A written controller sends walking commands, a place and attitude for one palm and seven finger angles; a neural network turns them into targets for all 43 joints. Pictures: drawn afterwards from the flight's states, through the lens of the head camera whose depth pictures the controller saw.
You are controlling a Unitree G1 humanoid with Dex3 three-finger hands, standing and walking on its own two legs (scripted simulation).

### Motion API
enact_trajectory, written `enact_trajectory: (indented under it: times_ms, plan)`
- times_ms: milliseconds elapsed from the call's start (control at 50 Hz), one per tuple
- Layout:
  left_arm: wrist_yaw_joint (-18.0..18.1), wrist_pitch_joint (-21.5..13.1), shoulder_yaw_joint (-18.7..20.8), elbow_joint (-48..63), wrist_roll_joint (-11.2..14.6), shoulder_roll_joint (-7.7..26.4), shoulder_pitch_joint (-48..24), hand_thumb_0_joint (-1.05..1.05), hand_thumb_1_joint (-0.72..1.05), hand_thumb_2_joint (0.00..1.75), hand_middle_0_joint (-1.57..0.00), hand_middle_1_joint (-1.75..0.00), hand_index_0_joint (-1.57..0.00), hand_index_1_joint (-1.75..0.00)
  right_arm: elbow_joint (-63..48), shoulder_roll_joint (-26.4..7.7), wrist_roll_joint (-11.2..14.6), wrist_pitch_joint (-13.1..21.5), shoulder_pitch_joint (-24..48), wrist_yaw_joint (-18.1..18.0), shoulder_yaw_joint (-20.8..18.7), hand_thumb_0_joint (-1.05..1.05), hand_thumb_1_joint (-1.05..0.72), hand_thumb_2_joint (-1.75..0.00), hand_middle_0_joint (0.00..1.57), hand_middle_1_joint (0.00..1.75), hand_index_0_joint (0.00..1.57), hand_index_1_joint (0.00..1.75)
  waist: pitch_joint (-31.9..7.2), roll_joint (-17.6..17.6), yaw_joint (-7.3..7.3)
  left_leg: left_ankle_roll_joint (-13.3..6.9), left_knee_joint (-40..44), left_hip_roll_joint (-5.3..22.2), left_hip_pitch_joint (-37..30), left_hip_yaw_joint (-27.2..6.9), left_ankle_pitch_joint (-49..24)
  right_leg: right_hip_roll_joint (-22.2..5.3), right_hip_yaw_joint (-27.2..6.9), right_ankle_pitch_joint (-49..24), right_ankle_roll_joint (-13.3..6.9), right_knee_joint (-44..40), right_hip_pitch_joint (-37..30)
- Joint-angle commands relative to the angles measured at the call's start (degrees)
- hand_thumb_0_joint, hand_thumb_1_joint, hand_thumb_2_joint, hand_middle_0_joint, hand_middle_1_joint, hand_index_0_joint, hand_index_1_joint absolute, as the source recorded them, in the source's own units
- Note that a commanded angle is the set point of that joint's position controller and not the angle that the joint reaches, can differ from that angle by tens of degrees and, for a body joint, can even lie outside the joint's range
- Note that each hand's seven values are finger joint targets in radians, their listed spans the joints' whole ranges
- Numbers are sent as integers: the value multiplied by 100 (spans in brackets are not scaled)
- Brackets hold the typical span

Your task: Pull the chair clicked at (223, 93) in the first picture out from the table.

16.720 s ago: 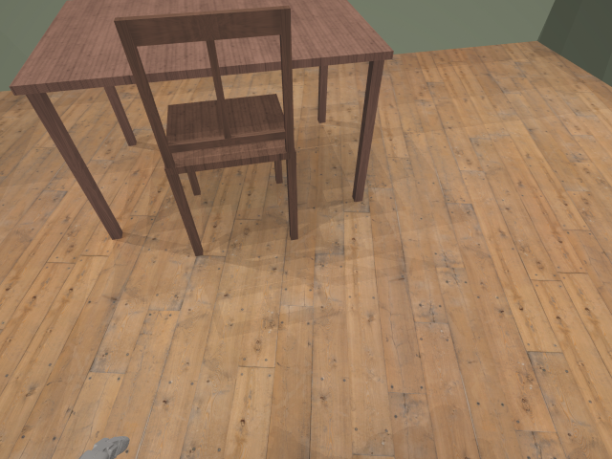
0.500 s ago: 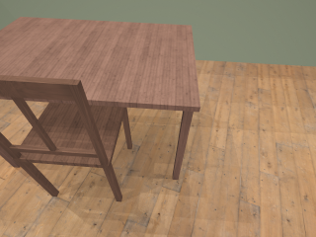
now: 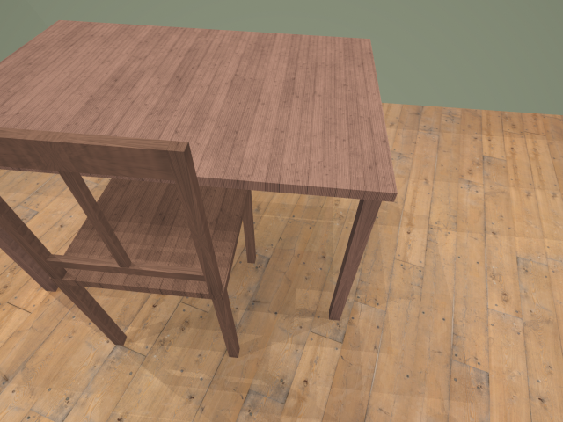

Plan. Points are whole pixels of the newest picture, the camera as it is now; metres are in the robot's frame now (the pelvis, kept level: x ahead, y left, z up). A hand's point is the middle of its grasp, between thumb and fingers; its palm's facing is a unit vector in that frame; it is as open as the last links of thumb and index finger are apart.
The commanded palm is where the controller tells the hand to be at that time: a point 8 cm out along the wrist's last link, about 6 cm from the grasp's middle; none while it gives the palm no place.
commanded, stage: come to a stop and stand still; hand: left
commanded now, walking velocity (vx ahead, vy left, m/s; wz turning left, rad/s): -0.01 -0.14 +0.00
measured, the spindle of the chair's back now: (100, 223) +0.46 +0.40 -0.06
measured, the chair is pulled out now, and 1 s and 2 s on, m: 0.00 0.00 0.00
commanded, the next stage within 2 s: look again from close up in 0.88 s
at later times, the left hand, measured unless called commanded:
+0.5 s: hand out of the picture +0.03 +0.15 -0.17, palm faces +0.00 -0.98 -0.21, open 7.4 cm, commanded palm none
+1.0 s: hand out of the picture +0.04 +0.14 -0.17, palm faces +0.01 -0.98 -0.20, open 7.4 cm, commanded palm none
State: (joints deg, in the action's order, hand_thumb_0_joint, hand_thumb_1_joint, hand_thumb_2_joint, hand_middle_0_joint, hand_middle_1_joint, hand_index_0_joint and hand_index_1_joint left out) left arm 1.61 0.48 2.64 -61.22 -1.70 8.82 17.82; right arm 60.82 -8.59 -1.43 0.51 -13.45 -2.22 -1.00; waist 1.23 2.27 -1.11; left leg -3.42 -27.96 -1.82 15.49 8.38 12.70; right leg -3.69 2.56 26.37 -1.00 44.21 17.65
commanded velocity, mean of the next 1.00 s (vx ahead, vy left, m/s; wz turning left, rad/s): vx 0.00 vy -0.01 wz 0.00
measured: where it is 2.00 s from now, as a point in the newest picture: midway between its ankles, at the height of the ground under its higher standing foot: outside the picture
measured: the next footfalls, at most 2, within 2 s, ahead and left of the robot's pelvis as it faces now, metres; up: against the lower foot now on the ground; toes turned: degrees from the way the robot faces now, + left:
right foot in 0.04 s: +0.02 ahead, -0.11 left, +0.00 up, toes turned -3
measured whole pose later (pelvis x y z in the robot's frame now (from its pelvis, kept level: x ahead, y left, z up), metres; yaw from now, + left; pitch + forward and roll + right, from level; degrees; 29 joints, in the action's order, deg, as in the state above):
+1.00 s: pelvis +0.04 -0.04 +0.01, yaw -1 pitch -1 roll +1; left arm 1.9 -1.6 -0.7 -62.9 -0.7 9.0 17.7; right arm 64.5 -9.5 -0.6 0.8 -13.9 -2.0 0.6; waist 0.5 0.7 -0.1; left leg 0.9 -26.6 2.8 9.9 7.1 15.4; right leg 1.8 3.3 19.5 -3.5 26.7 6.4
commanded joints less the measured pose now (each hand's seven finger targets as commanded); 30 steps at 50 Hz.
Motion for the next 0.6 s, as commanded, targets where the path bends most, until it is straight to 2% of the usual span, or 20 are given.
enact_trajectory:
  times_ms: [0, 40, 60, 80, 100, 180, 200, 220, 240, 280, 300, 340, 380, 400, 520, 580]
  plan:
    - [7, -49, -78, -83, 3, 87, 842, 0, 90, 90, -20, -30, -20, -30, -126, -644, 28, 51, -209, 16, -116, 0, -90, -90, 20, 30, 20, 30, 63, -140, -57, -252, 1081, 1412, 262, -1462, 484, -5, -196, -1174, 63, -1903, -682]
    - [15, -108, -94, -23, 21, 269, 645, 0, 90, 90, -20, -30, -20, -30, -71, -446, 66, 48, -297, 41, -61, 0, -90, -90, 20, 30, 20, 30, 171, 10, 62, 76, 882, 1004, 111, -1137, 302, -247, -601, -1420, -76, -2273, -504]
    - [15, -127, -117, -5, 46, 311, 557, 0, 90, 90, -20, -30, -20, -30, -18, -371, 64, 63, -332, 59, -40, 0, -90, -90, 20, 30, 20, 30, 217, -170, 100, 129, 882, 956, -61, -1059, -67, -308, -575, -1605, -111, -2291, -407]
    - [9, -173, -126, -49, 57, 297, 560, 0, 90, 90, -20, -30, -20, -30, 19, -376, 50, 69, -302, 44, -45, 0, -90, -90, 20, 30, 20, 30, 148, 121, 117, 151, 717, 910, -306, -942, -458, -247, -557, -1952, -88, -2271, -341]
    - [11, -189, -137, -71, 67, 272, 508, 0, 90, 90, -20, -30, -20, -30, 71, -411, 49, 74, -367, 33, -39, 0, -90, -90, 20, 30, 20, 30, 105, 250, 150, 165, 648, 918, -461, -873, -692, -242, -518, -2132, -75, -2292, -353]
    - [25, -200, -164, -143, 93, 296, 503, 0, 90, 90, -20, -30, -20, -30, 236, -359, 59, 114, -454, 19, 28, 0, -90, -90, 20, 30, 20, 30, 166, -167, 111, 194, 737, 919, -572, -828, -960, -241, -494, -2285, -79, -2449, -540]
    - [256, -200, -209, -180, -17, 544, 676, 0, 90, 90, -20, -30, -20, -30, -140, -815, 118, 91, -149, 75, -60, 0, -90, -90, 20, 30, 20, 30, 500, -12, 22, 304, -238, 1059, -213, -665, -925, -351, -701, -2734, 42, -2517, -142]
    - [212, -251, -227, 137, 47, 616, 299, 0, 90, 90, -20, -30, -20, -30, -260, -465, 68, 21, -363, 130, -18, 0, -90, -90, 20, 30, 20, 30, 288, -313, 290, 317, -183, 783, -161, -694, 450, -503, -929, -931, -176, -2699, 45]
    - [158, -256, -228, 251, 58, 644, 88, 0, 90, 90, -20, -30, -20, -30, -181, -435, 37, 10, -431, 145, -18, 0, -90, -90, 20, 30, 20, 30, 532, -613, 350, 286, -67, 710, -71, -707, 549, -405, -945, -225, -327, -2658, 316]
    - [130, -340, -216, 225, 81, 602, 248, 0, 90, 90, -20, -30, -20, -30, -211, -412, 2, 52, -681, 149, 18, 0, -90, -90, 20, 30, 20, 30, 22, -938, 345, 229, 37, 767, -262, -766, 17, -291, -762, -885, -375, -2361, -58]
    - [119, -342, -219, 219, 89, 584, 293, 0, 90, 90, -20, -30, -20, -30, -227, -426, 13, 79, -683, 131, 22, 0, -90, -90, 20, 30, 20, 30, -118, -886, 302, 187, 41, 801, -290, -808, -215, -233, -708, -1217, -362, -2213, -207]
    - [107, -352, -237, 157, 96, 494, 339, 0, 90, 90, -20, -30, -20, -30, -205, -465, 38, 136, -712, 91, 42, 0, -90, -90, 20, 30, 20, 30, -336, -483, 251, 140, 19, 871, -385, -819, -816, -191, -602, -2121, -323, -1966, -514]
    - [106, -337, -249, 145, 91, 466, 363, 0, 90, 90, -20, -30, -20, -30, -181, -525, 42, 153, -761, 61, 51, 0, -90, -90, 20, 30, 20, 30, -187, -50, 227, 127, 19, 889, -357, -794, -1092, -192, -522, -2669, -279, -1844, -599]
    - [108, -327, -241, 123, 94, 441, 397, 0, 90, 90, -20, -30, -20, -30, -149, -532, 43, 158, -760, 46, 46, 0, -90, -90, 20, 30, 20, 30, -188, -59, 211, 131, 29, 895, -408, -767, -1178, -193, -536, -2793, -263, -1810, -597]
    - [120, -272, -241, 91, 115, 513, 377, 0, 90, 90, -20, -30, -20, -30, -5, -497, 53, 120, -653, 39, 91, 0, -90, -90, 20, 30, 20, 30, 319, -55, 144, 158, 272, 860, -320, -718, -837, -208, -564, -2559, -198, -1944, -462]
    - [124, -281, -235, 75, 108, 566, 376, 0, 90, 90, -20, -30, -20, -30, 56, -491, 51, 116, -603, 44, 97, 0, -90, -90, 20, 30, 20, 30, 317, 28, 140, 175, 305, 834, -392, -696, -827, -229, -610, -2712, -185, -2013, -512]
